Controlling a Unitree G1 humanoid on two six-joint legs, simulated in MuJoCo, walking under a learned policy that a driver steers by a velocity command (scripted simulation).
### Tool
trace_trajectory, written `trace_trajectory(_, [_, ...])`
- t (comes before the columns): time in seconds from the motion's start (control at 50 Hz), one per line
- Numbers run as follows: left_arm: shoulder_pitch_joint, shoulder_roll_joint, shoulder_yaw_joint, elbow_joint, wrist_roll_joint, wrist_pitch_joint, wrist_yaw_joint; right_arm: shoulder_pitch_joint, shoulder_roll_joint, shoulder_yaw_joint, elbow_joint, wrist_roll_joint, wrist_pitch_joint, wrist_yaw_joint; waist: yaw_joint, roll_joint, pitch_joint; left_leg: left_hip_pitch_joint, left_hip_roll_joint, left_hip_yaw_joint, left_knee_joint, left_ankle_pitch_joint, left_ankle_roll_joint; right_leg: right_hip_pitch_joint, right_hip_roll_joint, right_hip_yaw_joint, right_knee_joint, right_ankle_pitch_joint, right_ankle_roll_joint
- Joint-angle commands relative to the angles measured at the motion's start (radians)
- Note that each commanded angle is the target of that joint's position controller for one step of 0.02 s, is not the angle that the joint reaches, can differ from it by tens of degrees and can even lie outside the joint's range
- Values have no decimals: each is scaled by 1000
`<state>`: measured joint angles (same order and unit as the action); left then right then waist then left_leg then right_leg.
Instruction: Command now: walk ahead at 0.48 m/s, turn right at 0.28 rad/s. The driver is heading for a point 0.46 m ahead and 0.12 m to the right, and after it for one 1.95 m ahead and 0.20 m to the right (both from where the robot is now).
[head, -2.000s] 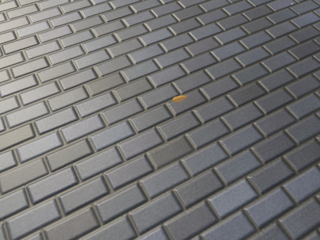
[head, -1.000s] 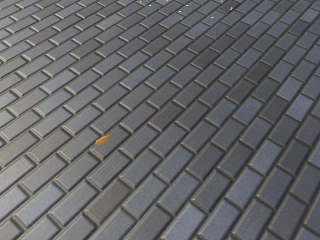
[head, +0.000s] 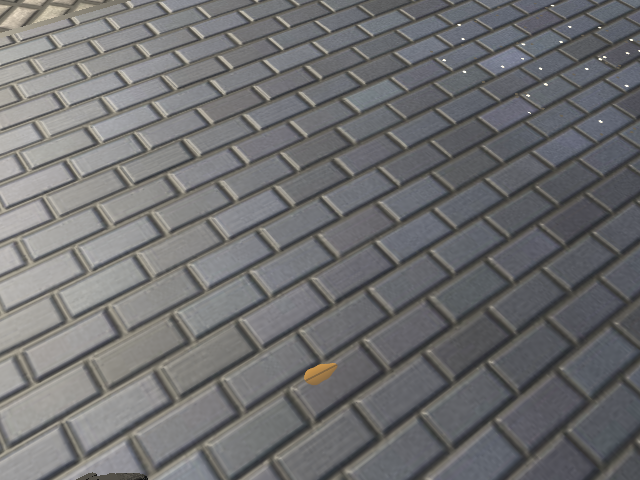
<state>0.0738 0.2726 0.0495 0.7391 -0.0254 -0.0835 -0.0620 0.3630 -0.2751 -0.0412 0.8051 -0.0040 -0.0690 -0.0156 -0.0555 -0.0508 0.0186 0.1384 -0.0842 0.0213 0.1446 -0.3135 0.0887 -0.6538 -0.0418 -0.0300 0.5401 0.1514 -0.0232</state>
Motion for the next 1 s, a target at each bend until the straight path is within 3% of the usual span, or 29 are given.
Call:
trace_trajectory(0.02, [-169,69,8,-120,-2,-28,-24,51,-169,-46,-19,-2,5,-12,-22,110,76,10,307,6,63,743,47,-28,47,-25,-46,-80,-48])
trace_trajectory(0.06, [-75,108,26,-104,3,-23,-23,43,-193,-53,-29,-8,19,-27,31,161,-26,84,306,26,236,1160,22,85,114,-74,-17,-186,-86])
trace_trajectory(0.1, [193,185,63,-54,4,-14,-2,-11,-216,-53,-52,-11,34,-35,180,153,-175,-59,272,67,626,1226,-17,465,130,-41,-54,-158,-151])
trace_trajectory(0.12, [337,266,82,-41,11,0,14,33,-161,-32,-82,-38,20,-33,193,-25,-316,-388,194,70,983,715,-59,849,-88,266,22,-128,-257])
trace_trajectory(0.14, [346,252,78,-38,-3,-5,12,115,-58,1,-88,-23,-8,-11,135,-205,-441,-787,-25,-71,1334,-241,-140,1147,-308,838,-118,-361,-457])
trace_trajectory(0.16, [333,191,66,-29,-6,2,22,5,-157,-17,-114,18,-47,12,187,-60,-371,-894,38,-193,1362,-183,-98,1088,-265,809,-219,-522,-389])
trace_trajectory(0.18, [275,171,57,-47,2,4,31,-100,-172,-17,-159,50,-68,23,172,-4,-218,-928,94,-181,1296,-107,-79,936,-238,669,-248,-536,-339])
trace_trajectory(0.2, [208,153,49,-59,9,3,31,-142,-156,-13,-170,34,-80,23,119,108,-91,-901,127,-154,1185,-62,-71,739,-196,580,-289,-429,-314])
trace_trajectory(0.22, [161,133,43,-74,17,-1,35,-138,-159,-21,-168,6,-77,16,80,119,-54,-839,158,-149,1096,-31,-79,622,-157,508,-304,-321,-302])
trace_trajectory(0.26, [120,131,41,-95,22,2,42,-86,-144,-21,-168,-10,-56,15,28,53,-25,-754,183,-132,1015,-20,-108,471,-110,434,-342,-196,-310])
trace_trajectory(0.32, [134,169,52,-88,13,2,56,-127,-99,-3,-195,-22,-35,7,30,26,-1,-699,182,-72,806,64,-162,317,-62,312,-348,-69,-295])
trace_trajectory(0.36, [157,186,59,-78,3,11,65,-213,-70,10,-215,-22,-37,7,69,12,-2,-626,151,-56,620,244,-175,264,-4,253,-324,-130,-245])
trace_trajectory(0.42, [245,194,64,-46,-3,38,76,-301,-87,2,-238,-7,-45,11,121,-14,-34,-553,69,-54,441,403,-183,315,11,275,-228,-66,-186])
trace_trajectory(0.5, [210,164,60,-62,-2,68,91,-223,-138,-32,-225,-3,-51,17,52,-67,-95,-459,66,-104,318,375,-128,435,-5,391,-15,-99,-103])
trace_trajectory(0.52, [199,132,52,-76,2,68,91,-172,-154,-41,-217,-14,-55,13,23,-52,-128,-359,105,-104,278,453,-95,414,37,371,89,-128,-61])
trace_trajectory(0.54, [213,65,29,-104,22,63,88,-76,-212,-53,-219,-34,-54,4,-5,79,-251,-136,298,-255,322,705,-24,308,104,293,354,-385,-10])
trace_trajectory(0.56, [434,16,10,-88,19,52,82,-56,-237,-51,-220,-55,-36,7,85,361,-386,106,553,-595,340,944,171,92,209,220,637,-932,44])
trace_trajectory(0.58, [484,122,21,-60,4,56,78,-58,-213,-57,-207,-18,-20,15,78,334,-426,78,566,-742,301,650,220,28,128,230,784,-848,65])
trace_trajectory(0.6, [377,162,33,-52,-6,73,83,-102,-141,-37,-223,-16,-10,14,41,220,-312,-16,475,-612,264,454,177,-5,95,207,821,-766,85])
trace_trajectory(0.64, [243,137,29,-69,16,107,98,-212,-52,5,-216,-25,5,26,56,128,-158,-264,343,-417,222,342,111,65,33,173,680,-680,95])
trace_trajectory(0.68, [235,86,14,-75,31,115,94,-268,-88,-6,-203,-21,15,32,95,189,-80,-447,250,-291,184,430,85,226,24,98,426,-642,96])
trace_trajectory(0.74, [229,67,6,-66,34,100,97,-224,-145,-32,-186,-8,28,25,79,226,-143,-385,248,-296,209,563,126,334,57,71,214,-568,101])
trace_trajectory(0.84, [184,93,21,-72,32,104,94,-236,-168,-47,-199,24,64,12,90,195,-98,-463,236,-389,192,174,98,446,80,65,-33,-372,36])
trace_trajectory(0.86, [178,110,28,-81,39,100,94,-222,-153,-45,-196,27,67,8,93,176,-87,-514,212,-388,210,100,66,497,47,87,-78,-341,9])
trace_trajectory(0.88, [200,152,38,-91,52,96,98,-210,-127,-38,-199,21,65,8,97,111,-98,-591,176,-357,281,23,22,568,-63,171,-114,-327,-38])
trace_trajectory(0.9, [190,212,58,-74,57,100,99,-206,-91,-33,-223,23,62,8,59,-113,-67,-671,53,-180,405,-100,-37,529,-167,281,-173,-342,-120])
trace_trajectory(0.92, [168,187,56,-89,62,97,98,-204,-111,-39,-221,18,59,7,81,-197,-57,-690,5,-82,596,-181,-79,504,-282,391,-246,-253,-205])
trace_trajectory(0.96, [107,141,42,-113,56,81,107,-155,-160,-72,-193,19,71,5,64,-110,-62,-745,42,-98,924,-259,-130,521,-316,358,-213,-1,-238])
trace_trajectory(1.0, [49,128,40,-117,29,72,109,-122,-124,-67,-182,20,95,2,42,-72,-52,-788,78,-100,958,-186,-159,561,-269,244,-172,102,-191])
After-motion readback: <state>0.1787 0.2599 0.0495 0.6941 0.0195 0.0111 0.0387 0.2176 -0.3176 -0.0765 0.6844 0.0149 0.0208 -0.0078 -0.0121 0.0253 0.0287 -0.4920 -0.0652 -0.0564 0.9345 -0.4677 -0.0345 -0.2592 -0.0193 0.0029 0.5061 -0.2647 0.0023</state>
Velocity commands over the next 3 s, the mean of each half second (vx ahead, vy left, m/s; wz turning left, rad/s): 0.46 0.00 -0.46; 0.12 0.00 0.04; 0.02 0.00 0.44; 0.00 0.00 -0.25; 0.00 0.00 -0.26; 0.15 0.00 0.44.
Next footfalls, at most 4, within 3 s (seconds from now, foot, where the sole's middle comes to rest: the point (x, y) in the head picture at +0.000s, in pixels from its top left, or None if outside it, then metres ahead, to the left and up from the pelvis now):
0.10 right None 0.26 -0.10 -0.77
0.54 left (267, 442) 0.56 0.07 -0.77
0.86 right None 0.44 -0.14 -0.77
1.20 left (239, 465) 0.51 0.13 -0.77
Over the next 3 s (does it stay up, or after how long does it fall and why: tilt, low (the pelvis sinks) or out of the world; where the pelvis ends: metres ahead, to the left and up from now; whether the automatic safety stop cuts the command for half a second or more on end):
stays up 0.47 -0.07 0.00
